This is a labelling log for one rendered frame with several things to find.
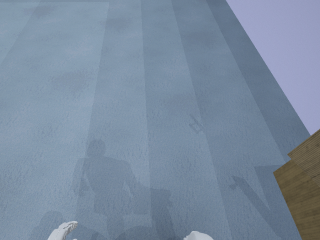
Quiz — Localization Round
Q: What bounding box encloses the robot left hand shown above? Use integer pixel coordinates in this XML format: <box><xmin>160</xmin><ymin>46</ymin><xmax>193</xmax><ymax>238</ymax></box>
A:
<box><xmin>47</xmin><ymin>221</ymin><xmax>78</xmax><ymax>240</ymax></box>

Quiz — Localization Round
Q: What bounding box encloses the cupboard door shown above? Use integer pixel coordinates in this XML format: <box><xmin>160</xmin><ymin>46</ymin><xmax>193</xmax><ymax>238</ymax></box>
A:
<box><xmin>287</xmin><ymin>129</ymin><xmax>320</xmax><ymax>187</ymax></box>

